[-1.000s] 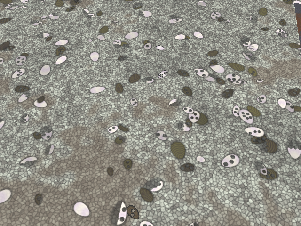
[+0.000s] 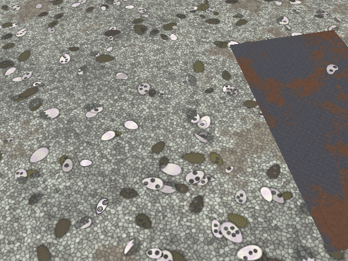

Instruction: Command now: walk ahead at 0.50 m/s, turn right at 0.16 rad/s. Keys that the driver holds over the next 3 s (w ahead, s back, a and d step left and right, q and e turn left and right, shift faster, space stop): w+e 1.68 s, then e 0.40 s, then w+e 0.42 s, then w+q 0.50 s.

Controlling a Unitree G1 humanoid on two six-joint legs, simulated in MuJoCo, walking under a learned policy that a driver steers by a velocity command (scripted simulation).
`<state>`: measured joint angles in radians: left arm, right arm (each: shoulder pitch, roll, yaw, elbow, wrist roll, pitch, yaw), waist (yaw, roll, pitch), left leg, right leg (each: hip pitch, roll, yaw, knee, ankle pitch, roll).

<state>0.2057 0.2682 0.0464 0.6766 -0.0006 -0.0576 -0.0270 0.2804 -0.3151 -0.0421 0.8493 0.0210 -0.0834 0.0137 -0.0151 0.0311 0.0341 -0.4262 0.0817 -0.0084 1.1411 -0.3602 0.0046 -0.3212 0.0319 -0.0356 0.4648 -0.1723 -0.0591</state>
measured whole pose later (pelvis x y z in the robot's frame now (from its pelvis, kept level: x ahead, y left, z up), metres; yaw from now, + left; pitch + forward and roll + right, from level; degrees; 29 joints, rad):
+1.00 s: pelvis +0.50 -0.10 +0.00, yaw -31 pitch +1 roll +1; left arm 0.23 0.29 0.07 0.67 -0.01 -0.04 -0.03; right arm 0.18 -0.31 -0.06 0.80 0.01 -0.10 0.01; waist 0.00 0.02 0.08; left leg -0.41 0.07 -0.03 1.17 -0.37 0.00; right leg -0.35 0.08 0.00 0.51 -0.17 -0.10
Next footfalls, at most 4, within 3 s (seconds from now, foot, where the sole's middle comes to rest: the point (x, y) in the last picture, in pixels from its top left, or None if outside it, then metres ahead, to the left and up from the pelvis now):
0.34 left None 0.37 0.14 -0.78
0.86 right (241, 237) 0.55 -0.20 -0.78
1.36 left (229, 161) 0.90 -0.20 -0.77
1.86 right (317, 166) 0.86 -0.58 -0.77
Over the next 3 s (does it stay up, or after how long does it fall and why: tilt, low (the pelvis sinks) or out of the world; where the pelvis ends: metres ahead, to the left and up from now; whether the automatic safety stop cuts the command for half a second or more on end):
stays up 0.92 -0.81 0.01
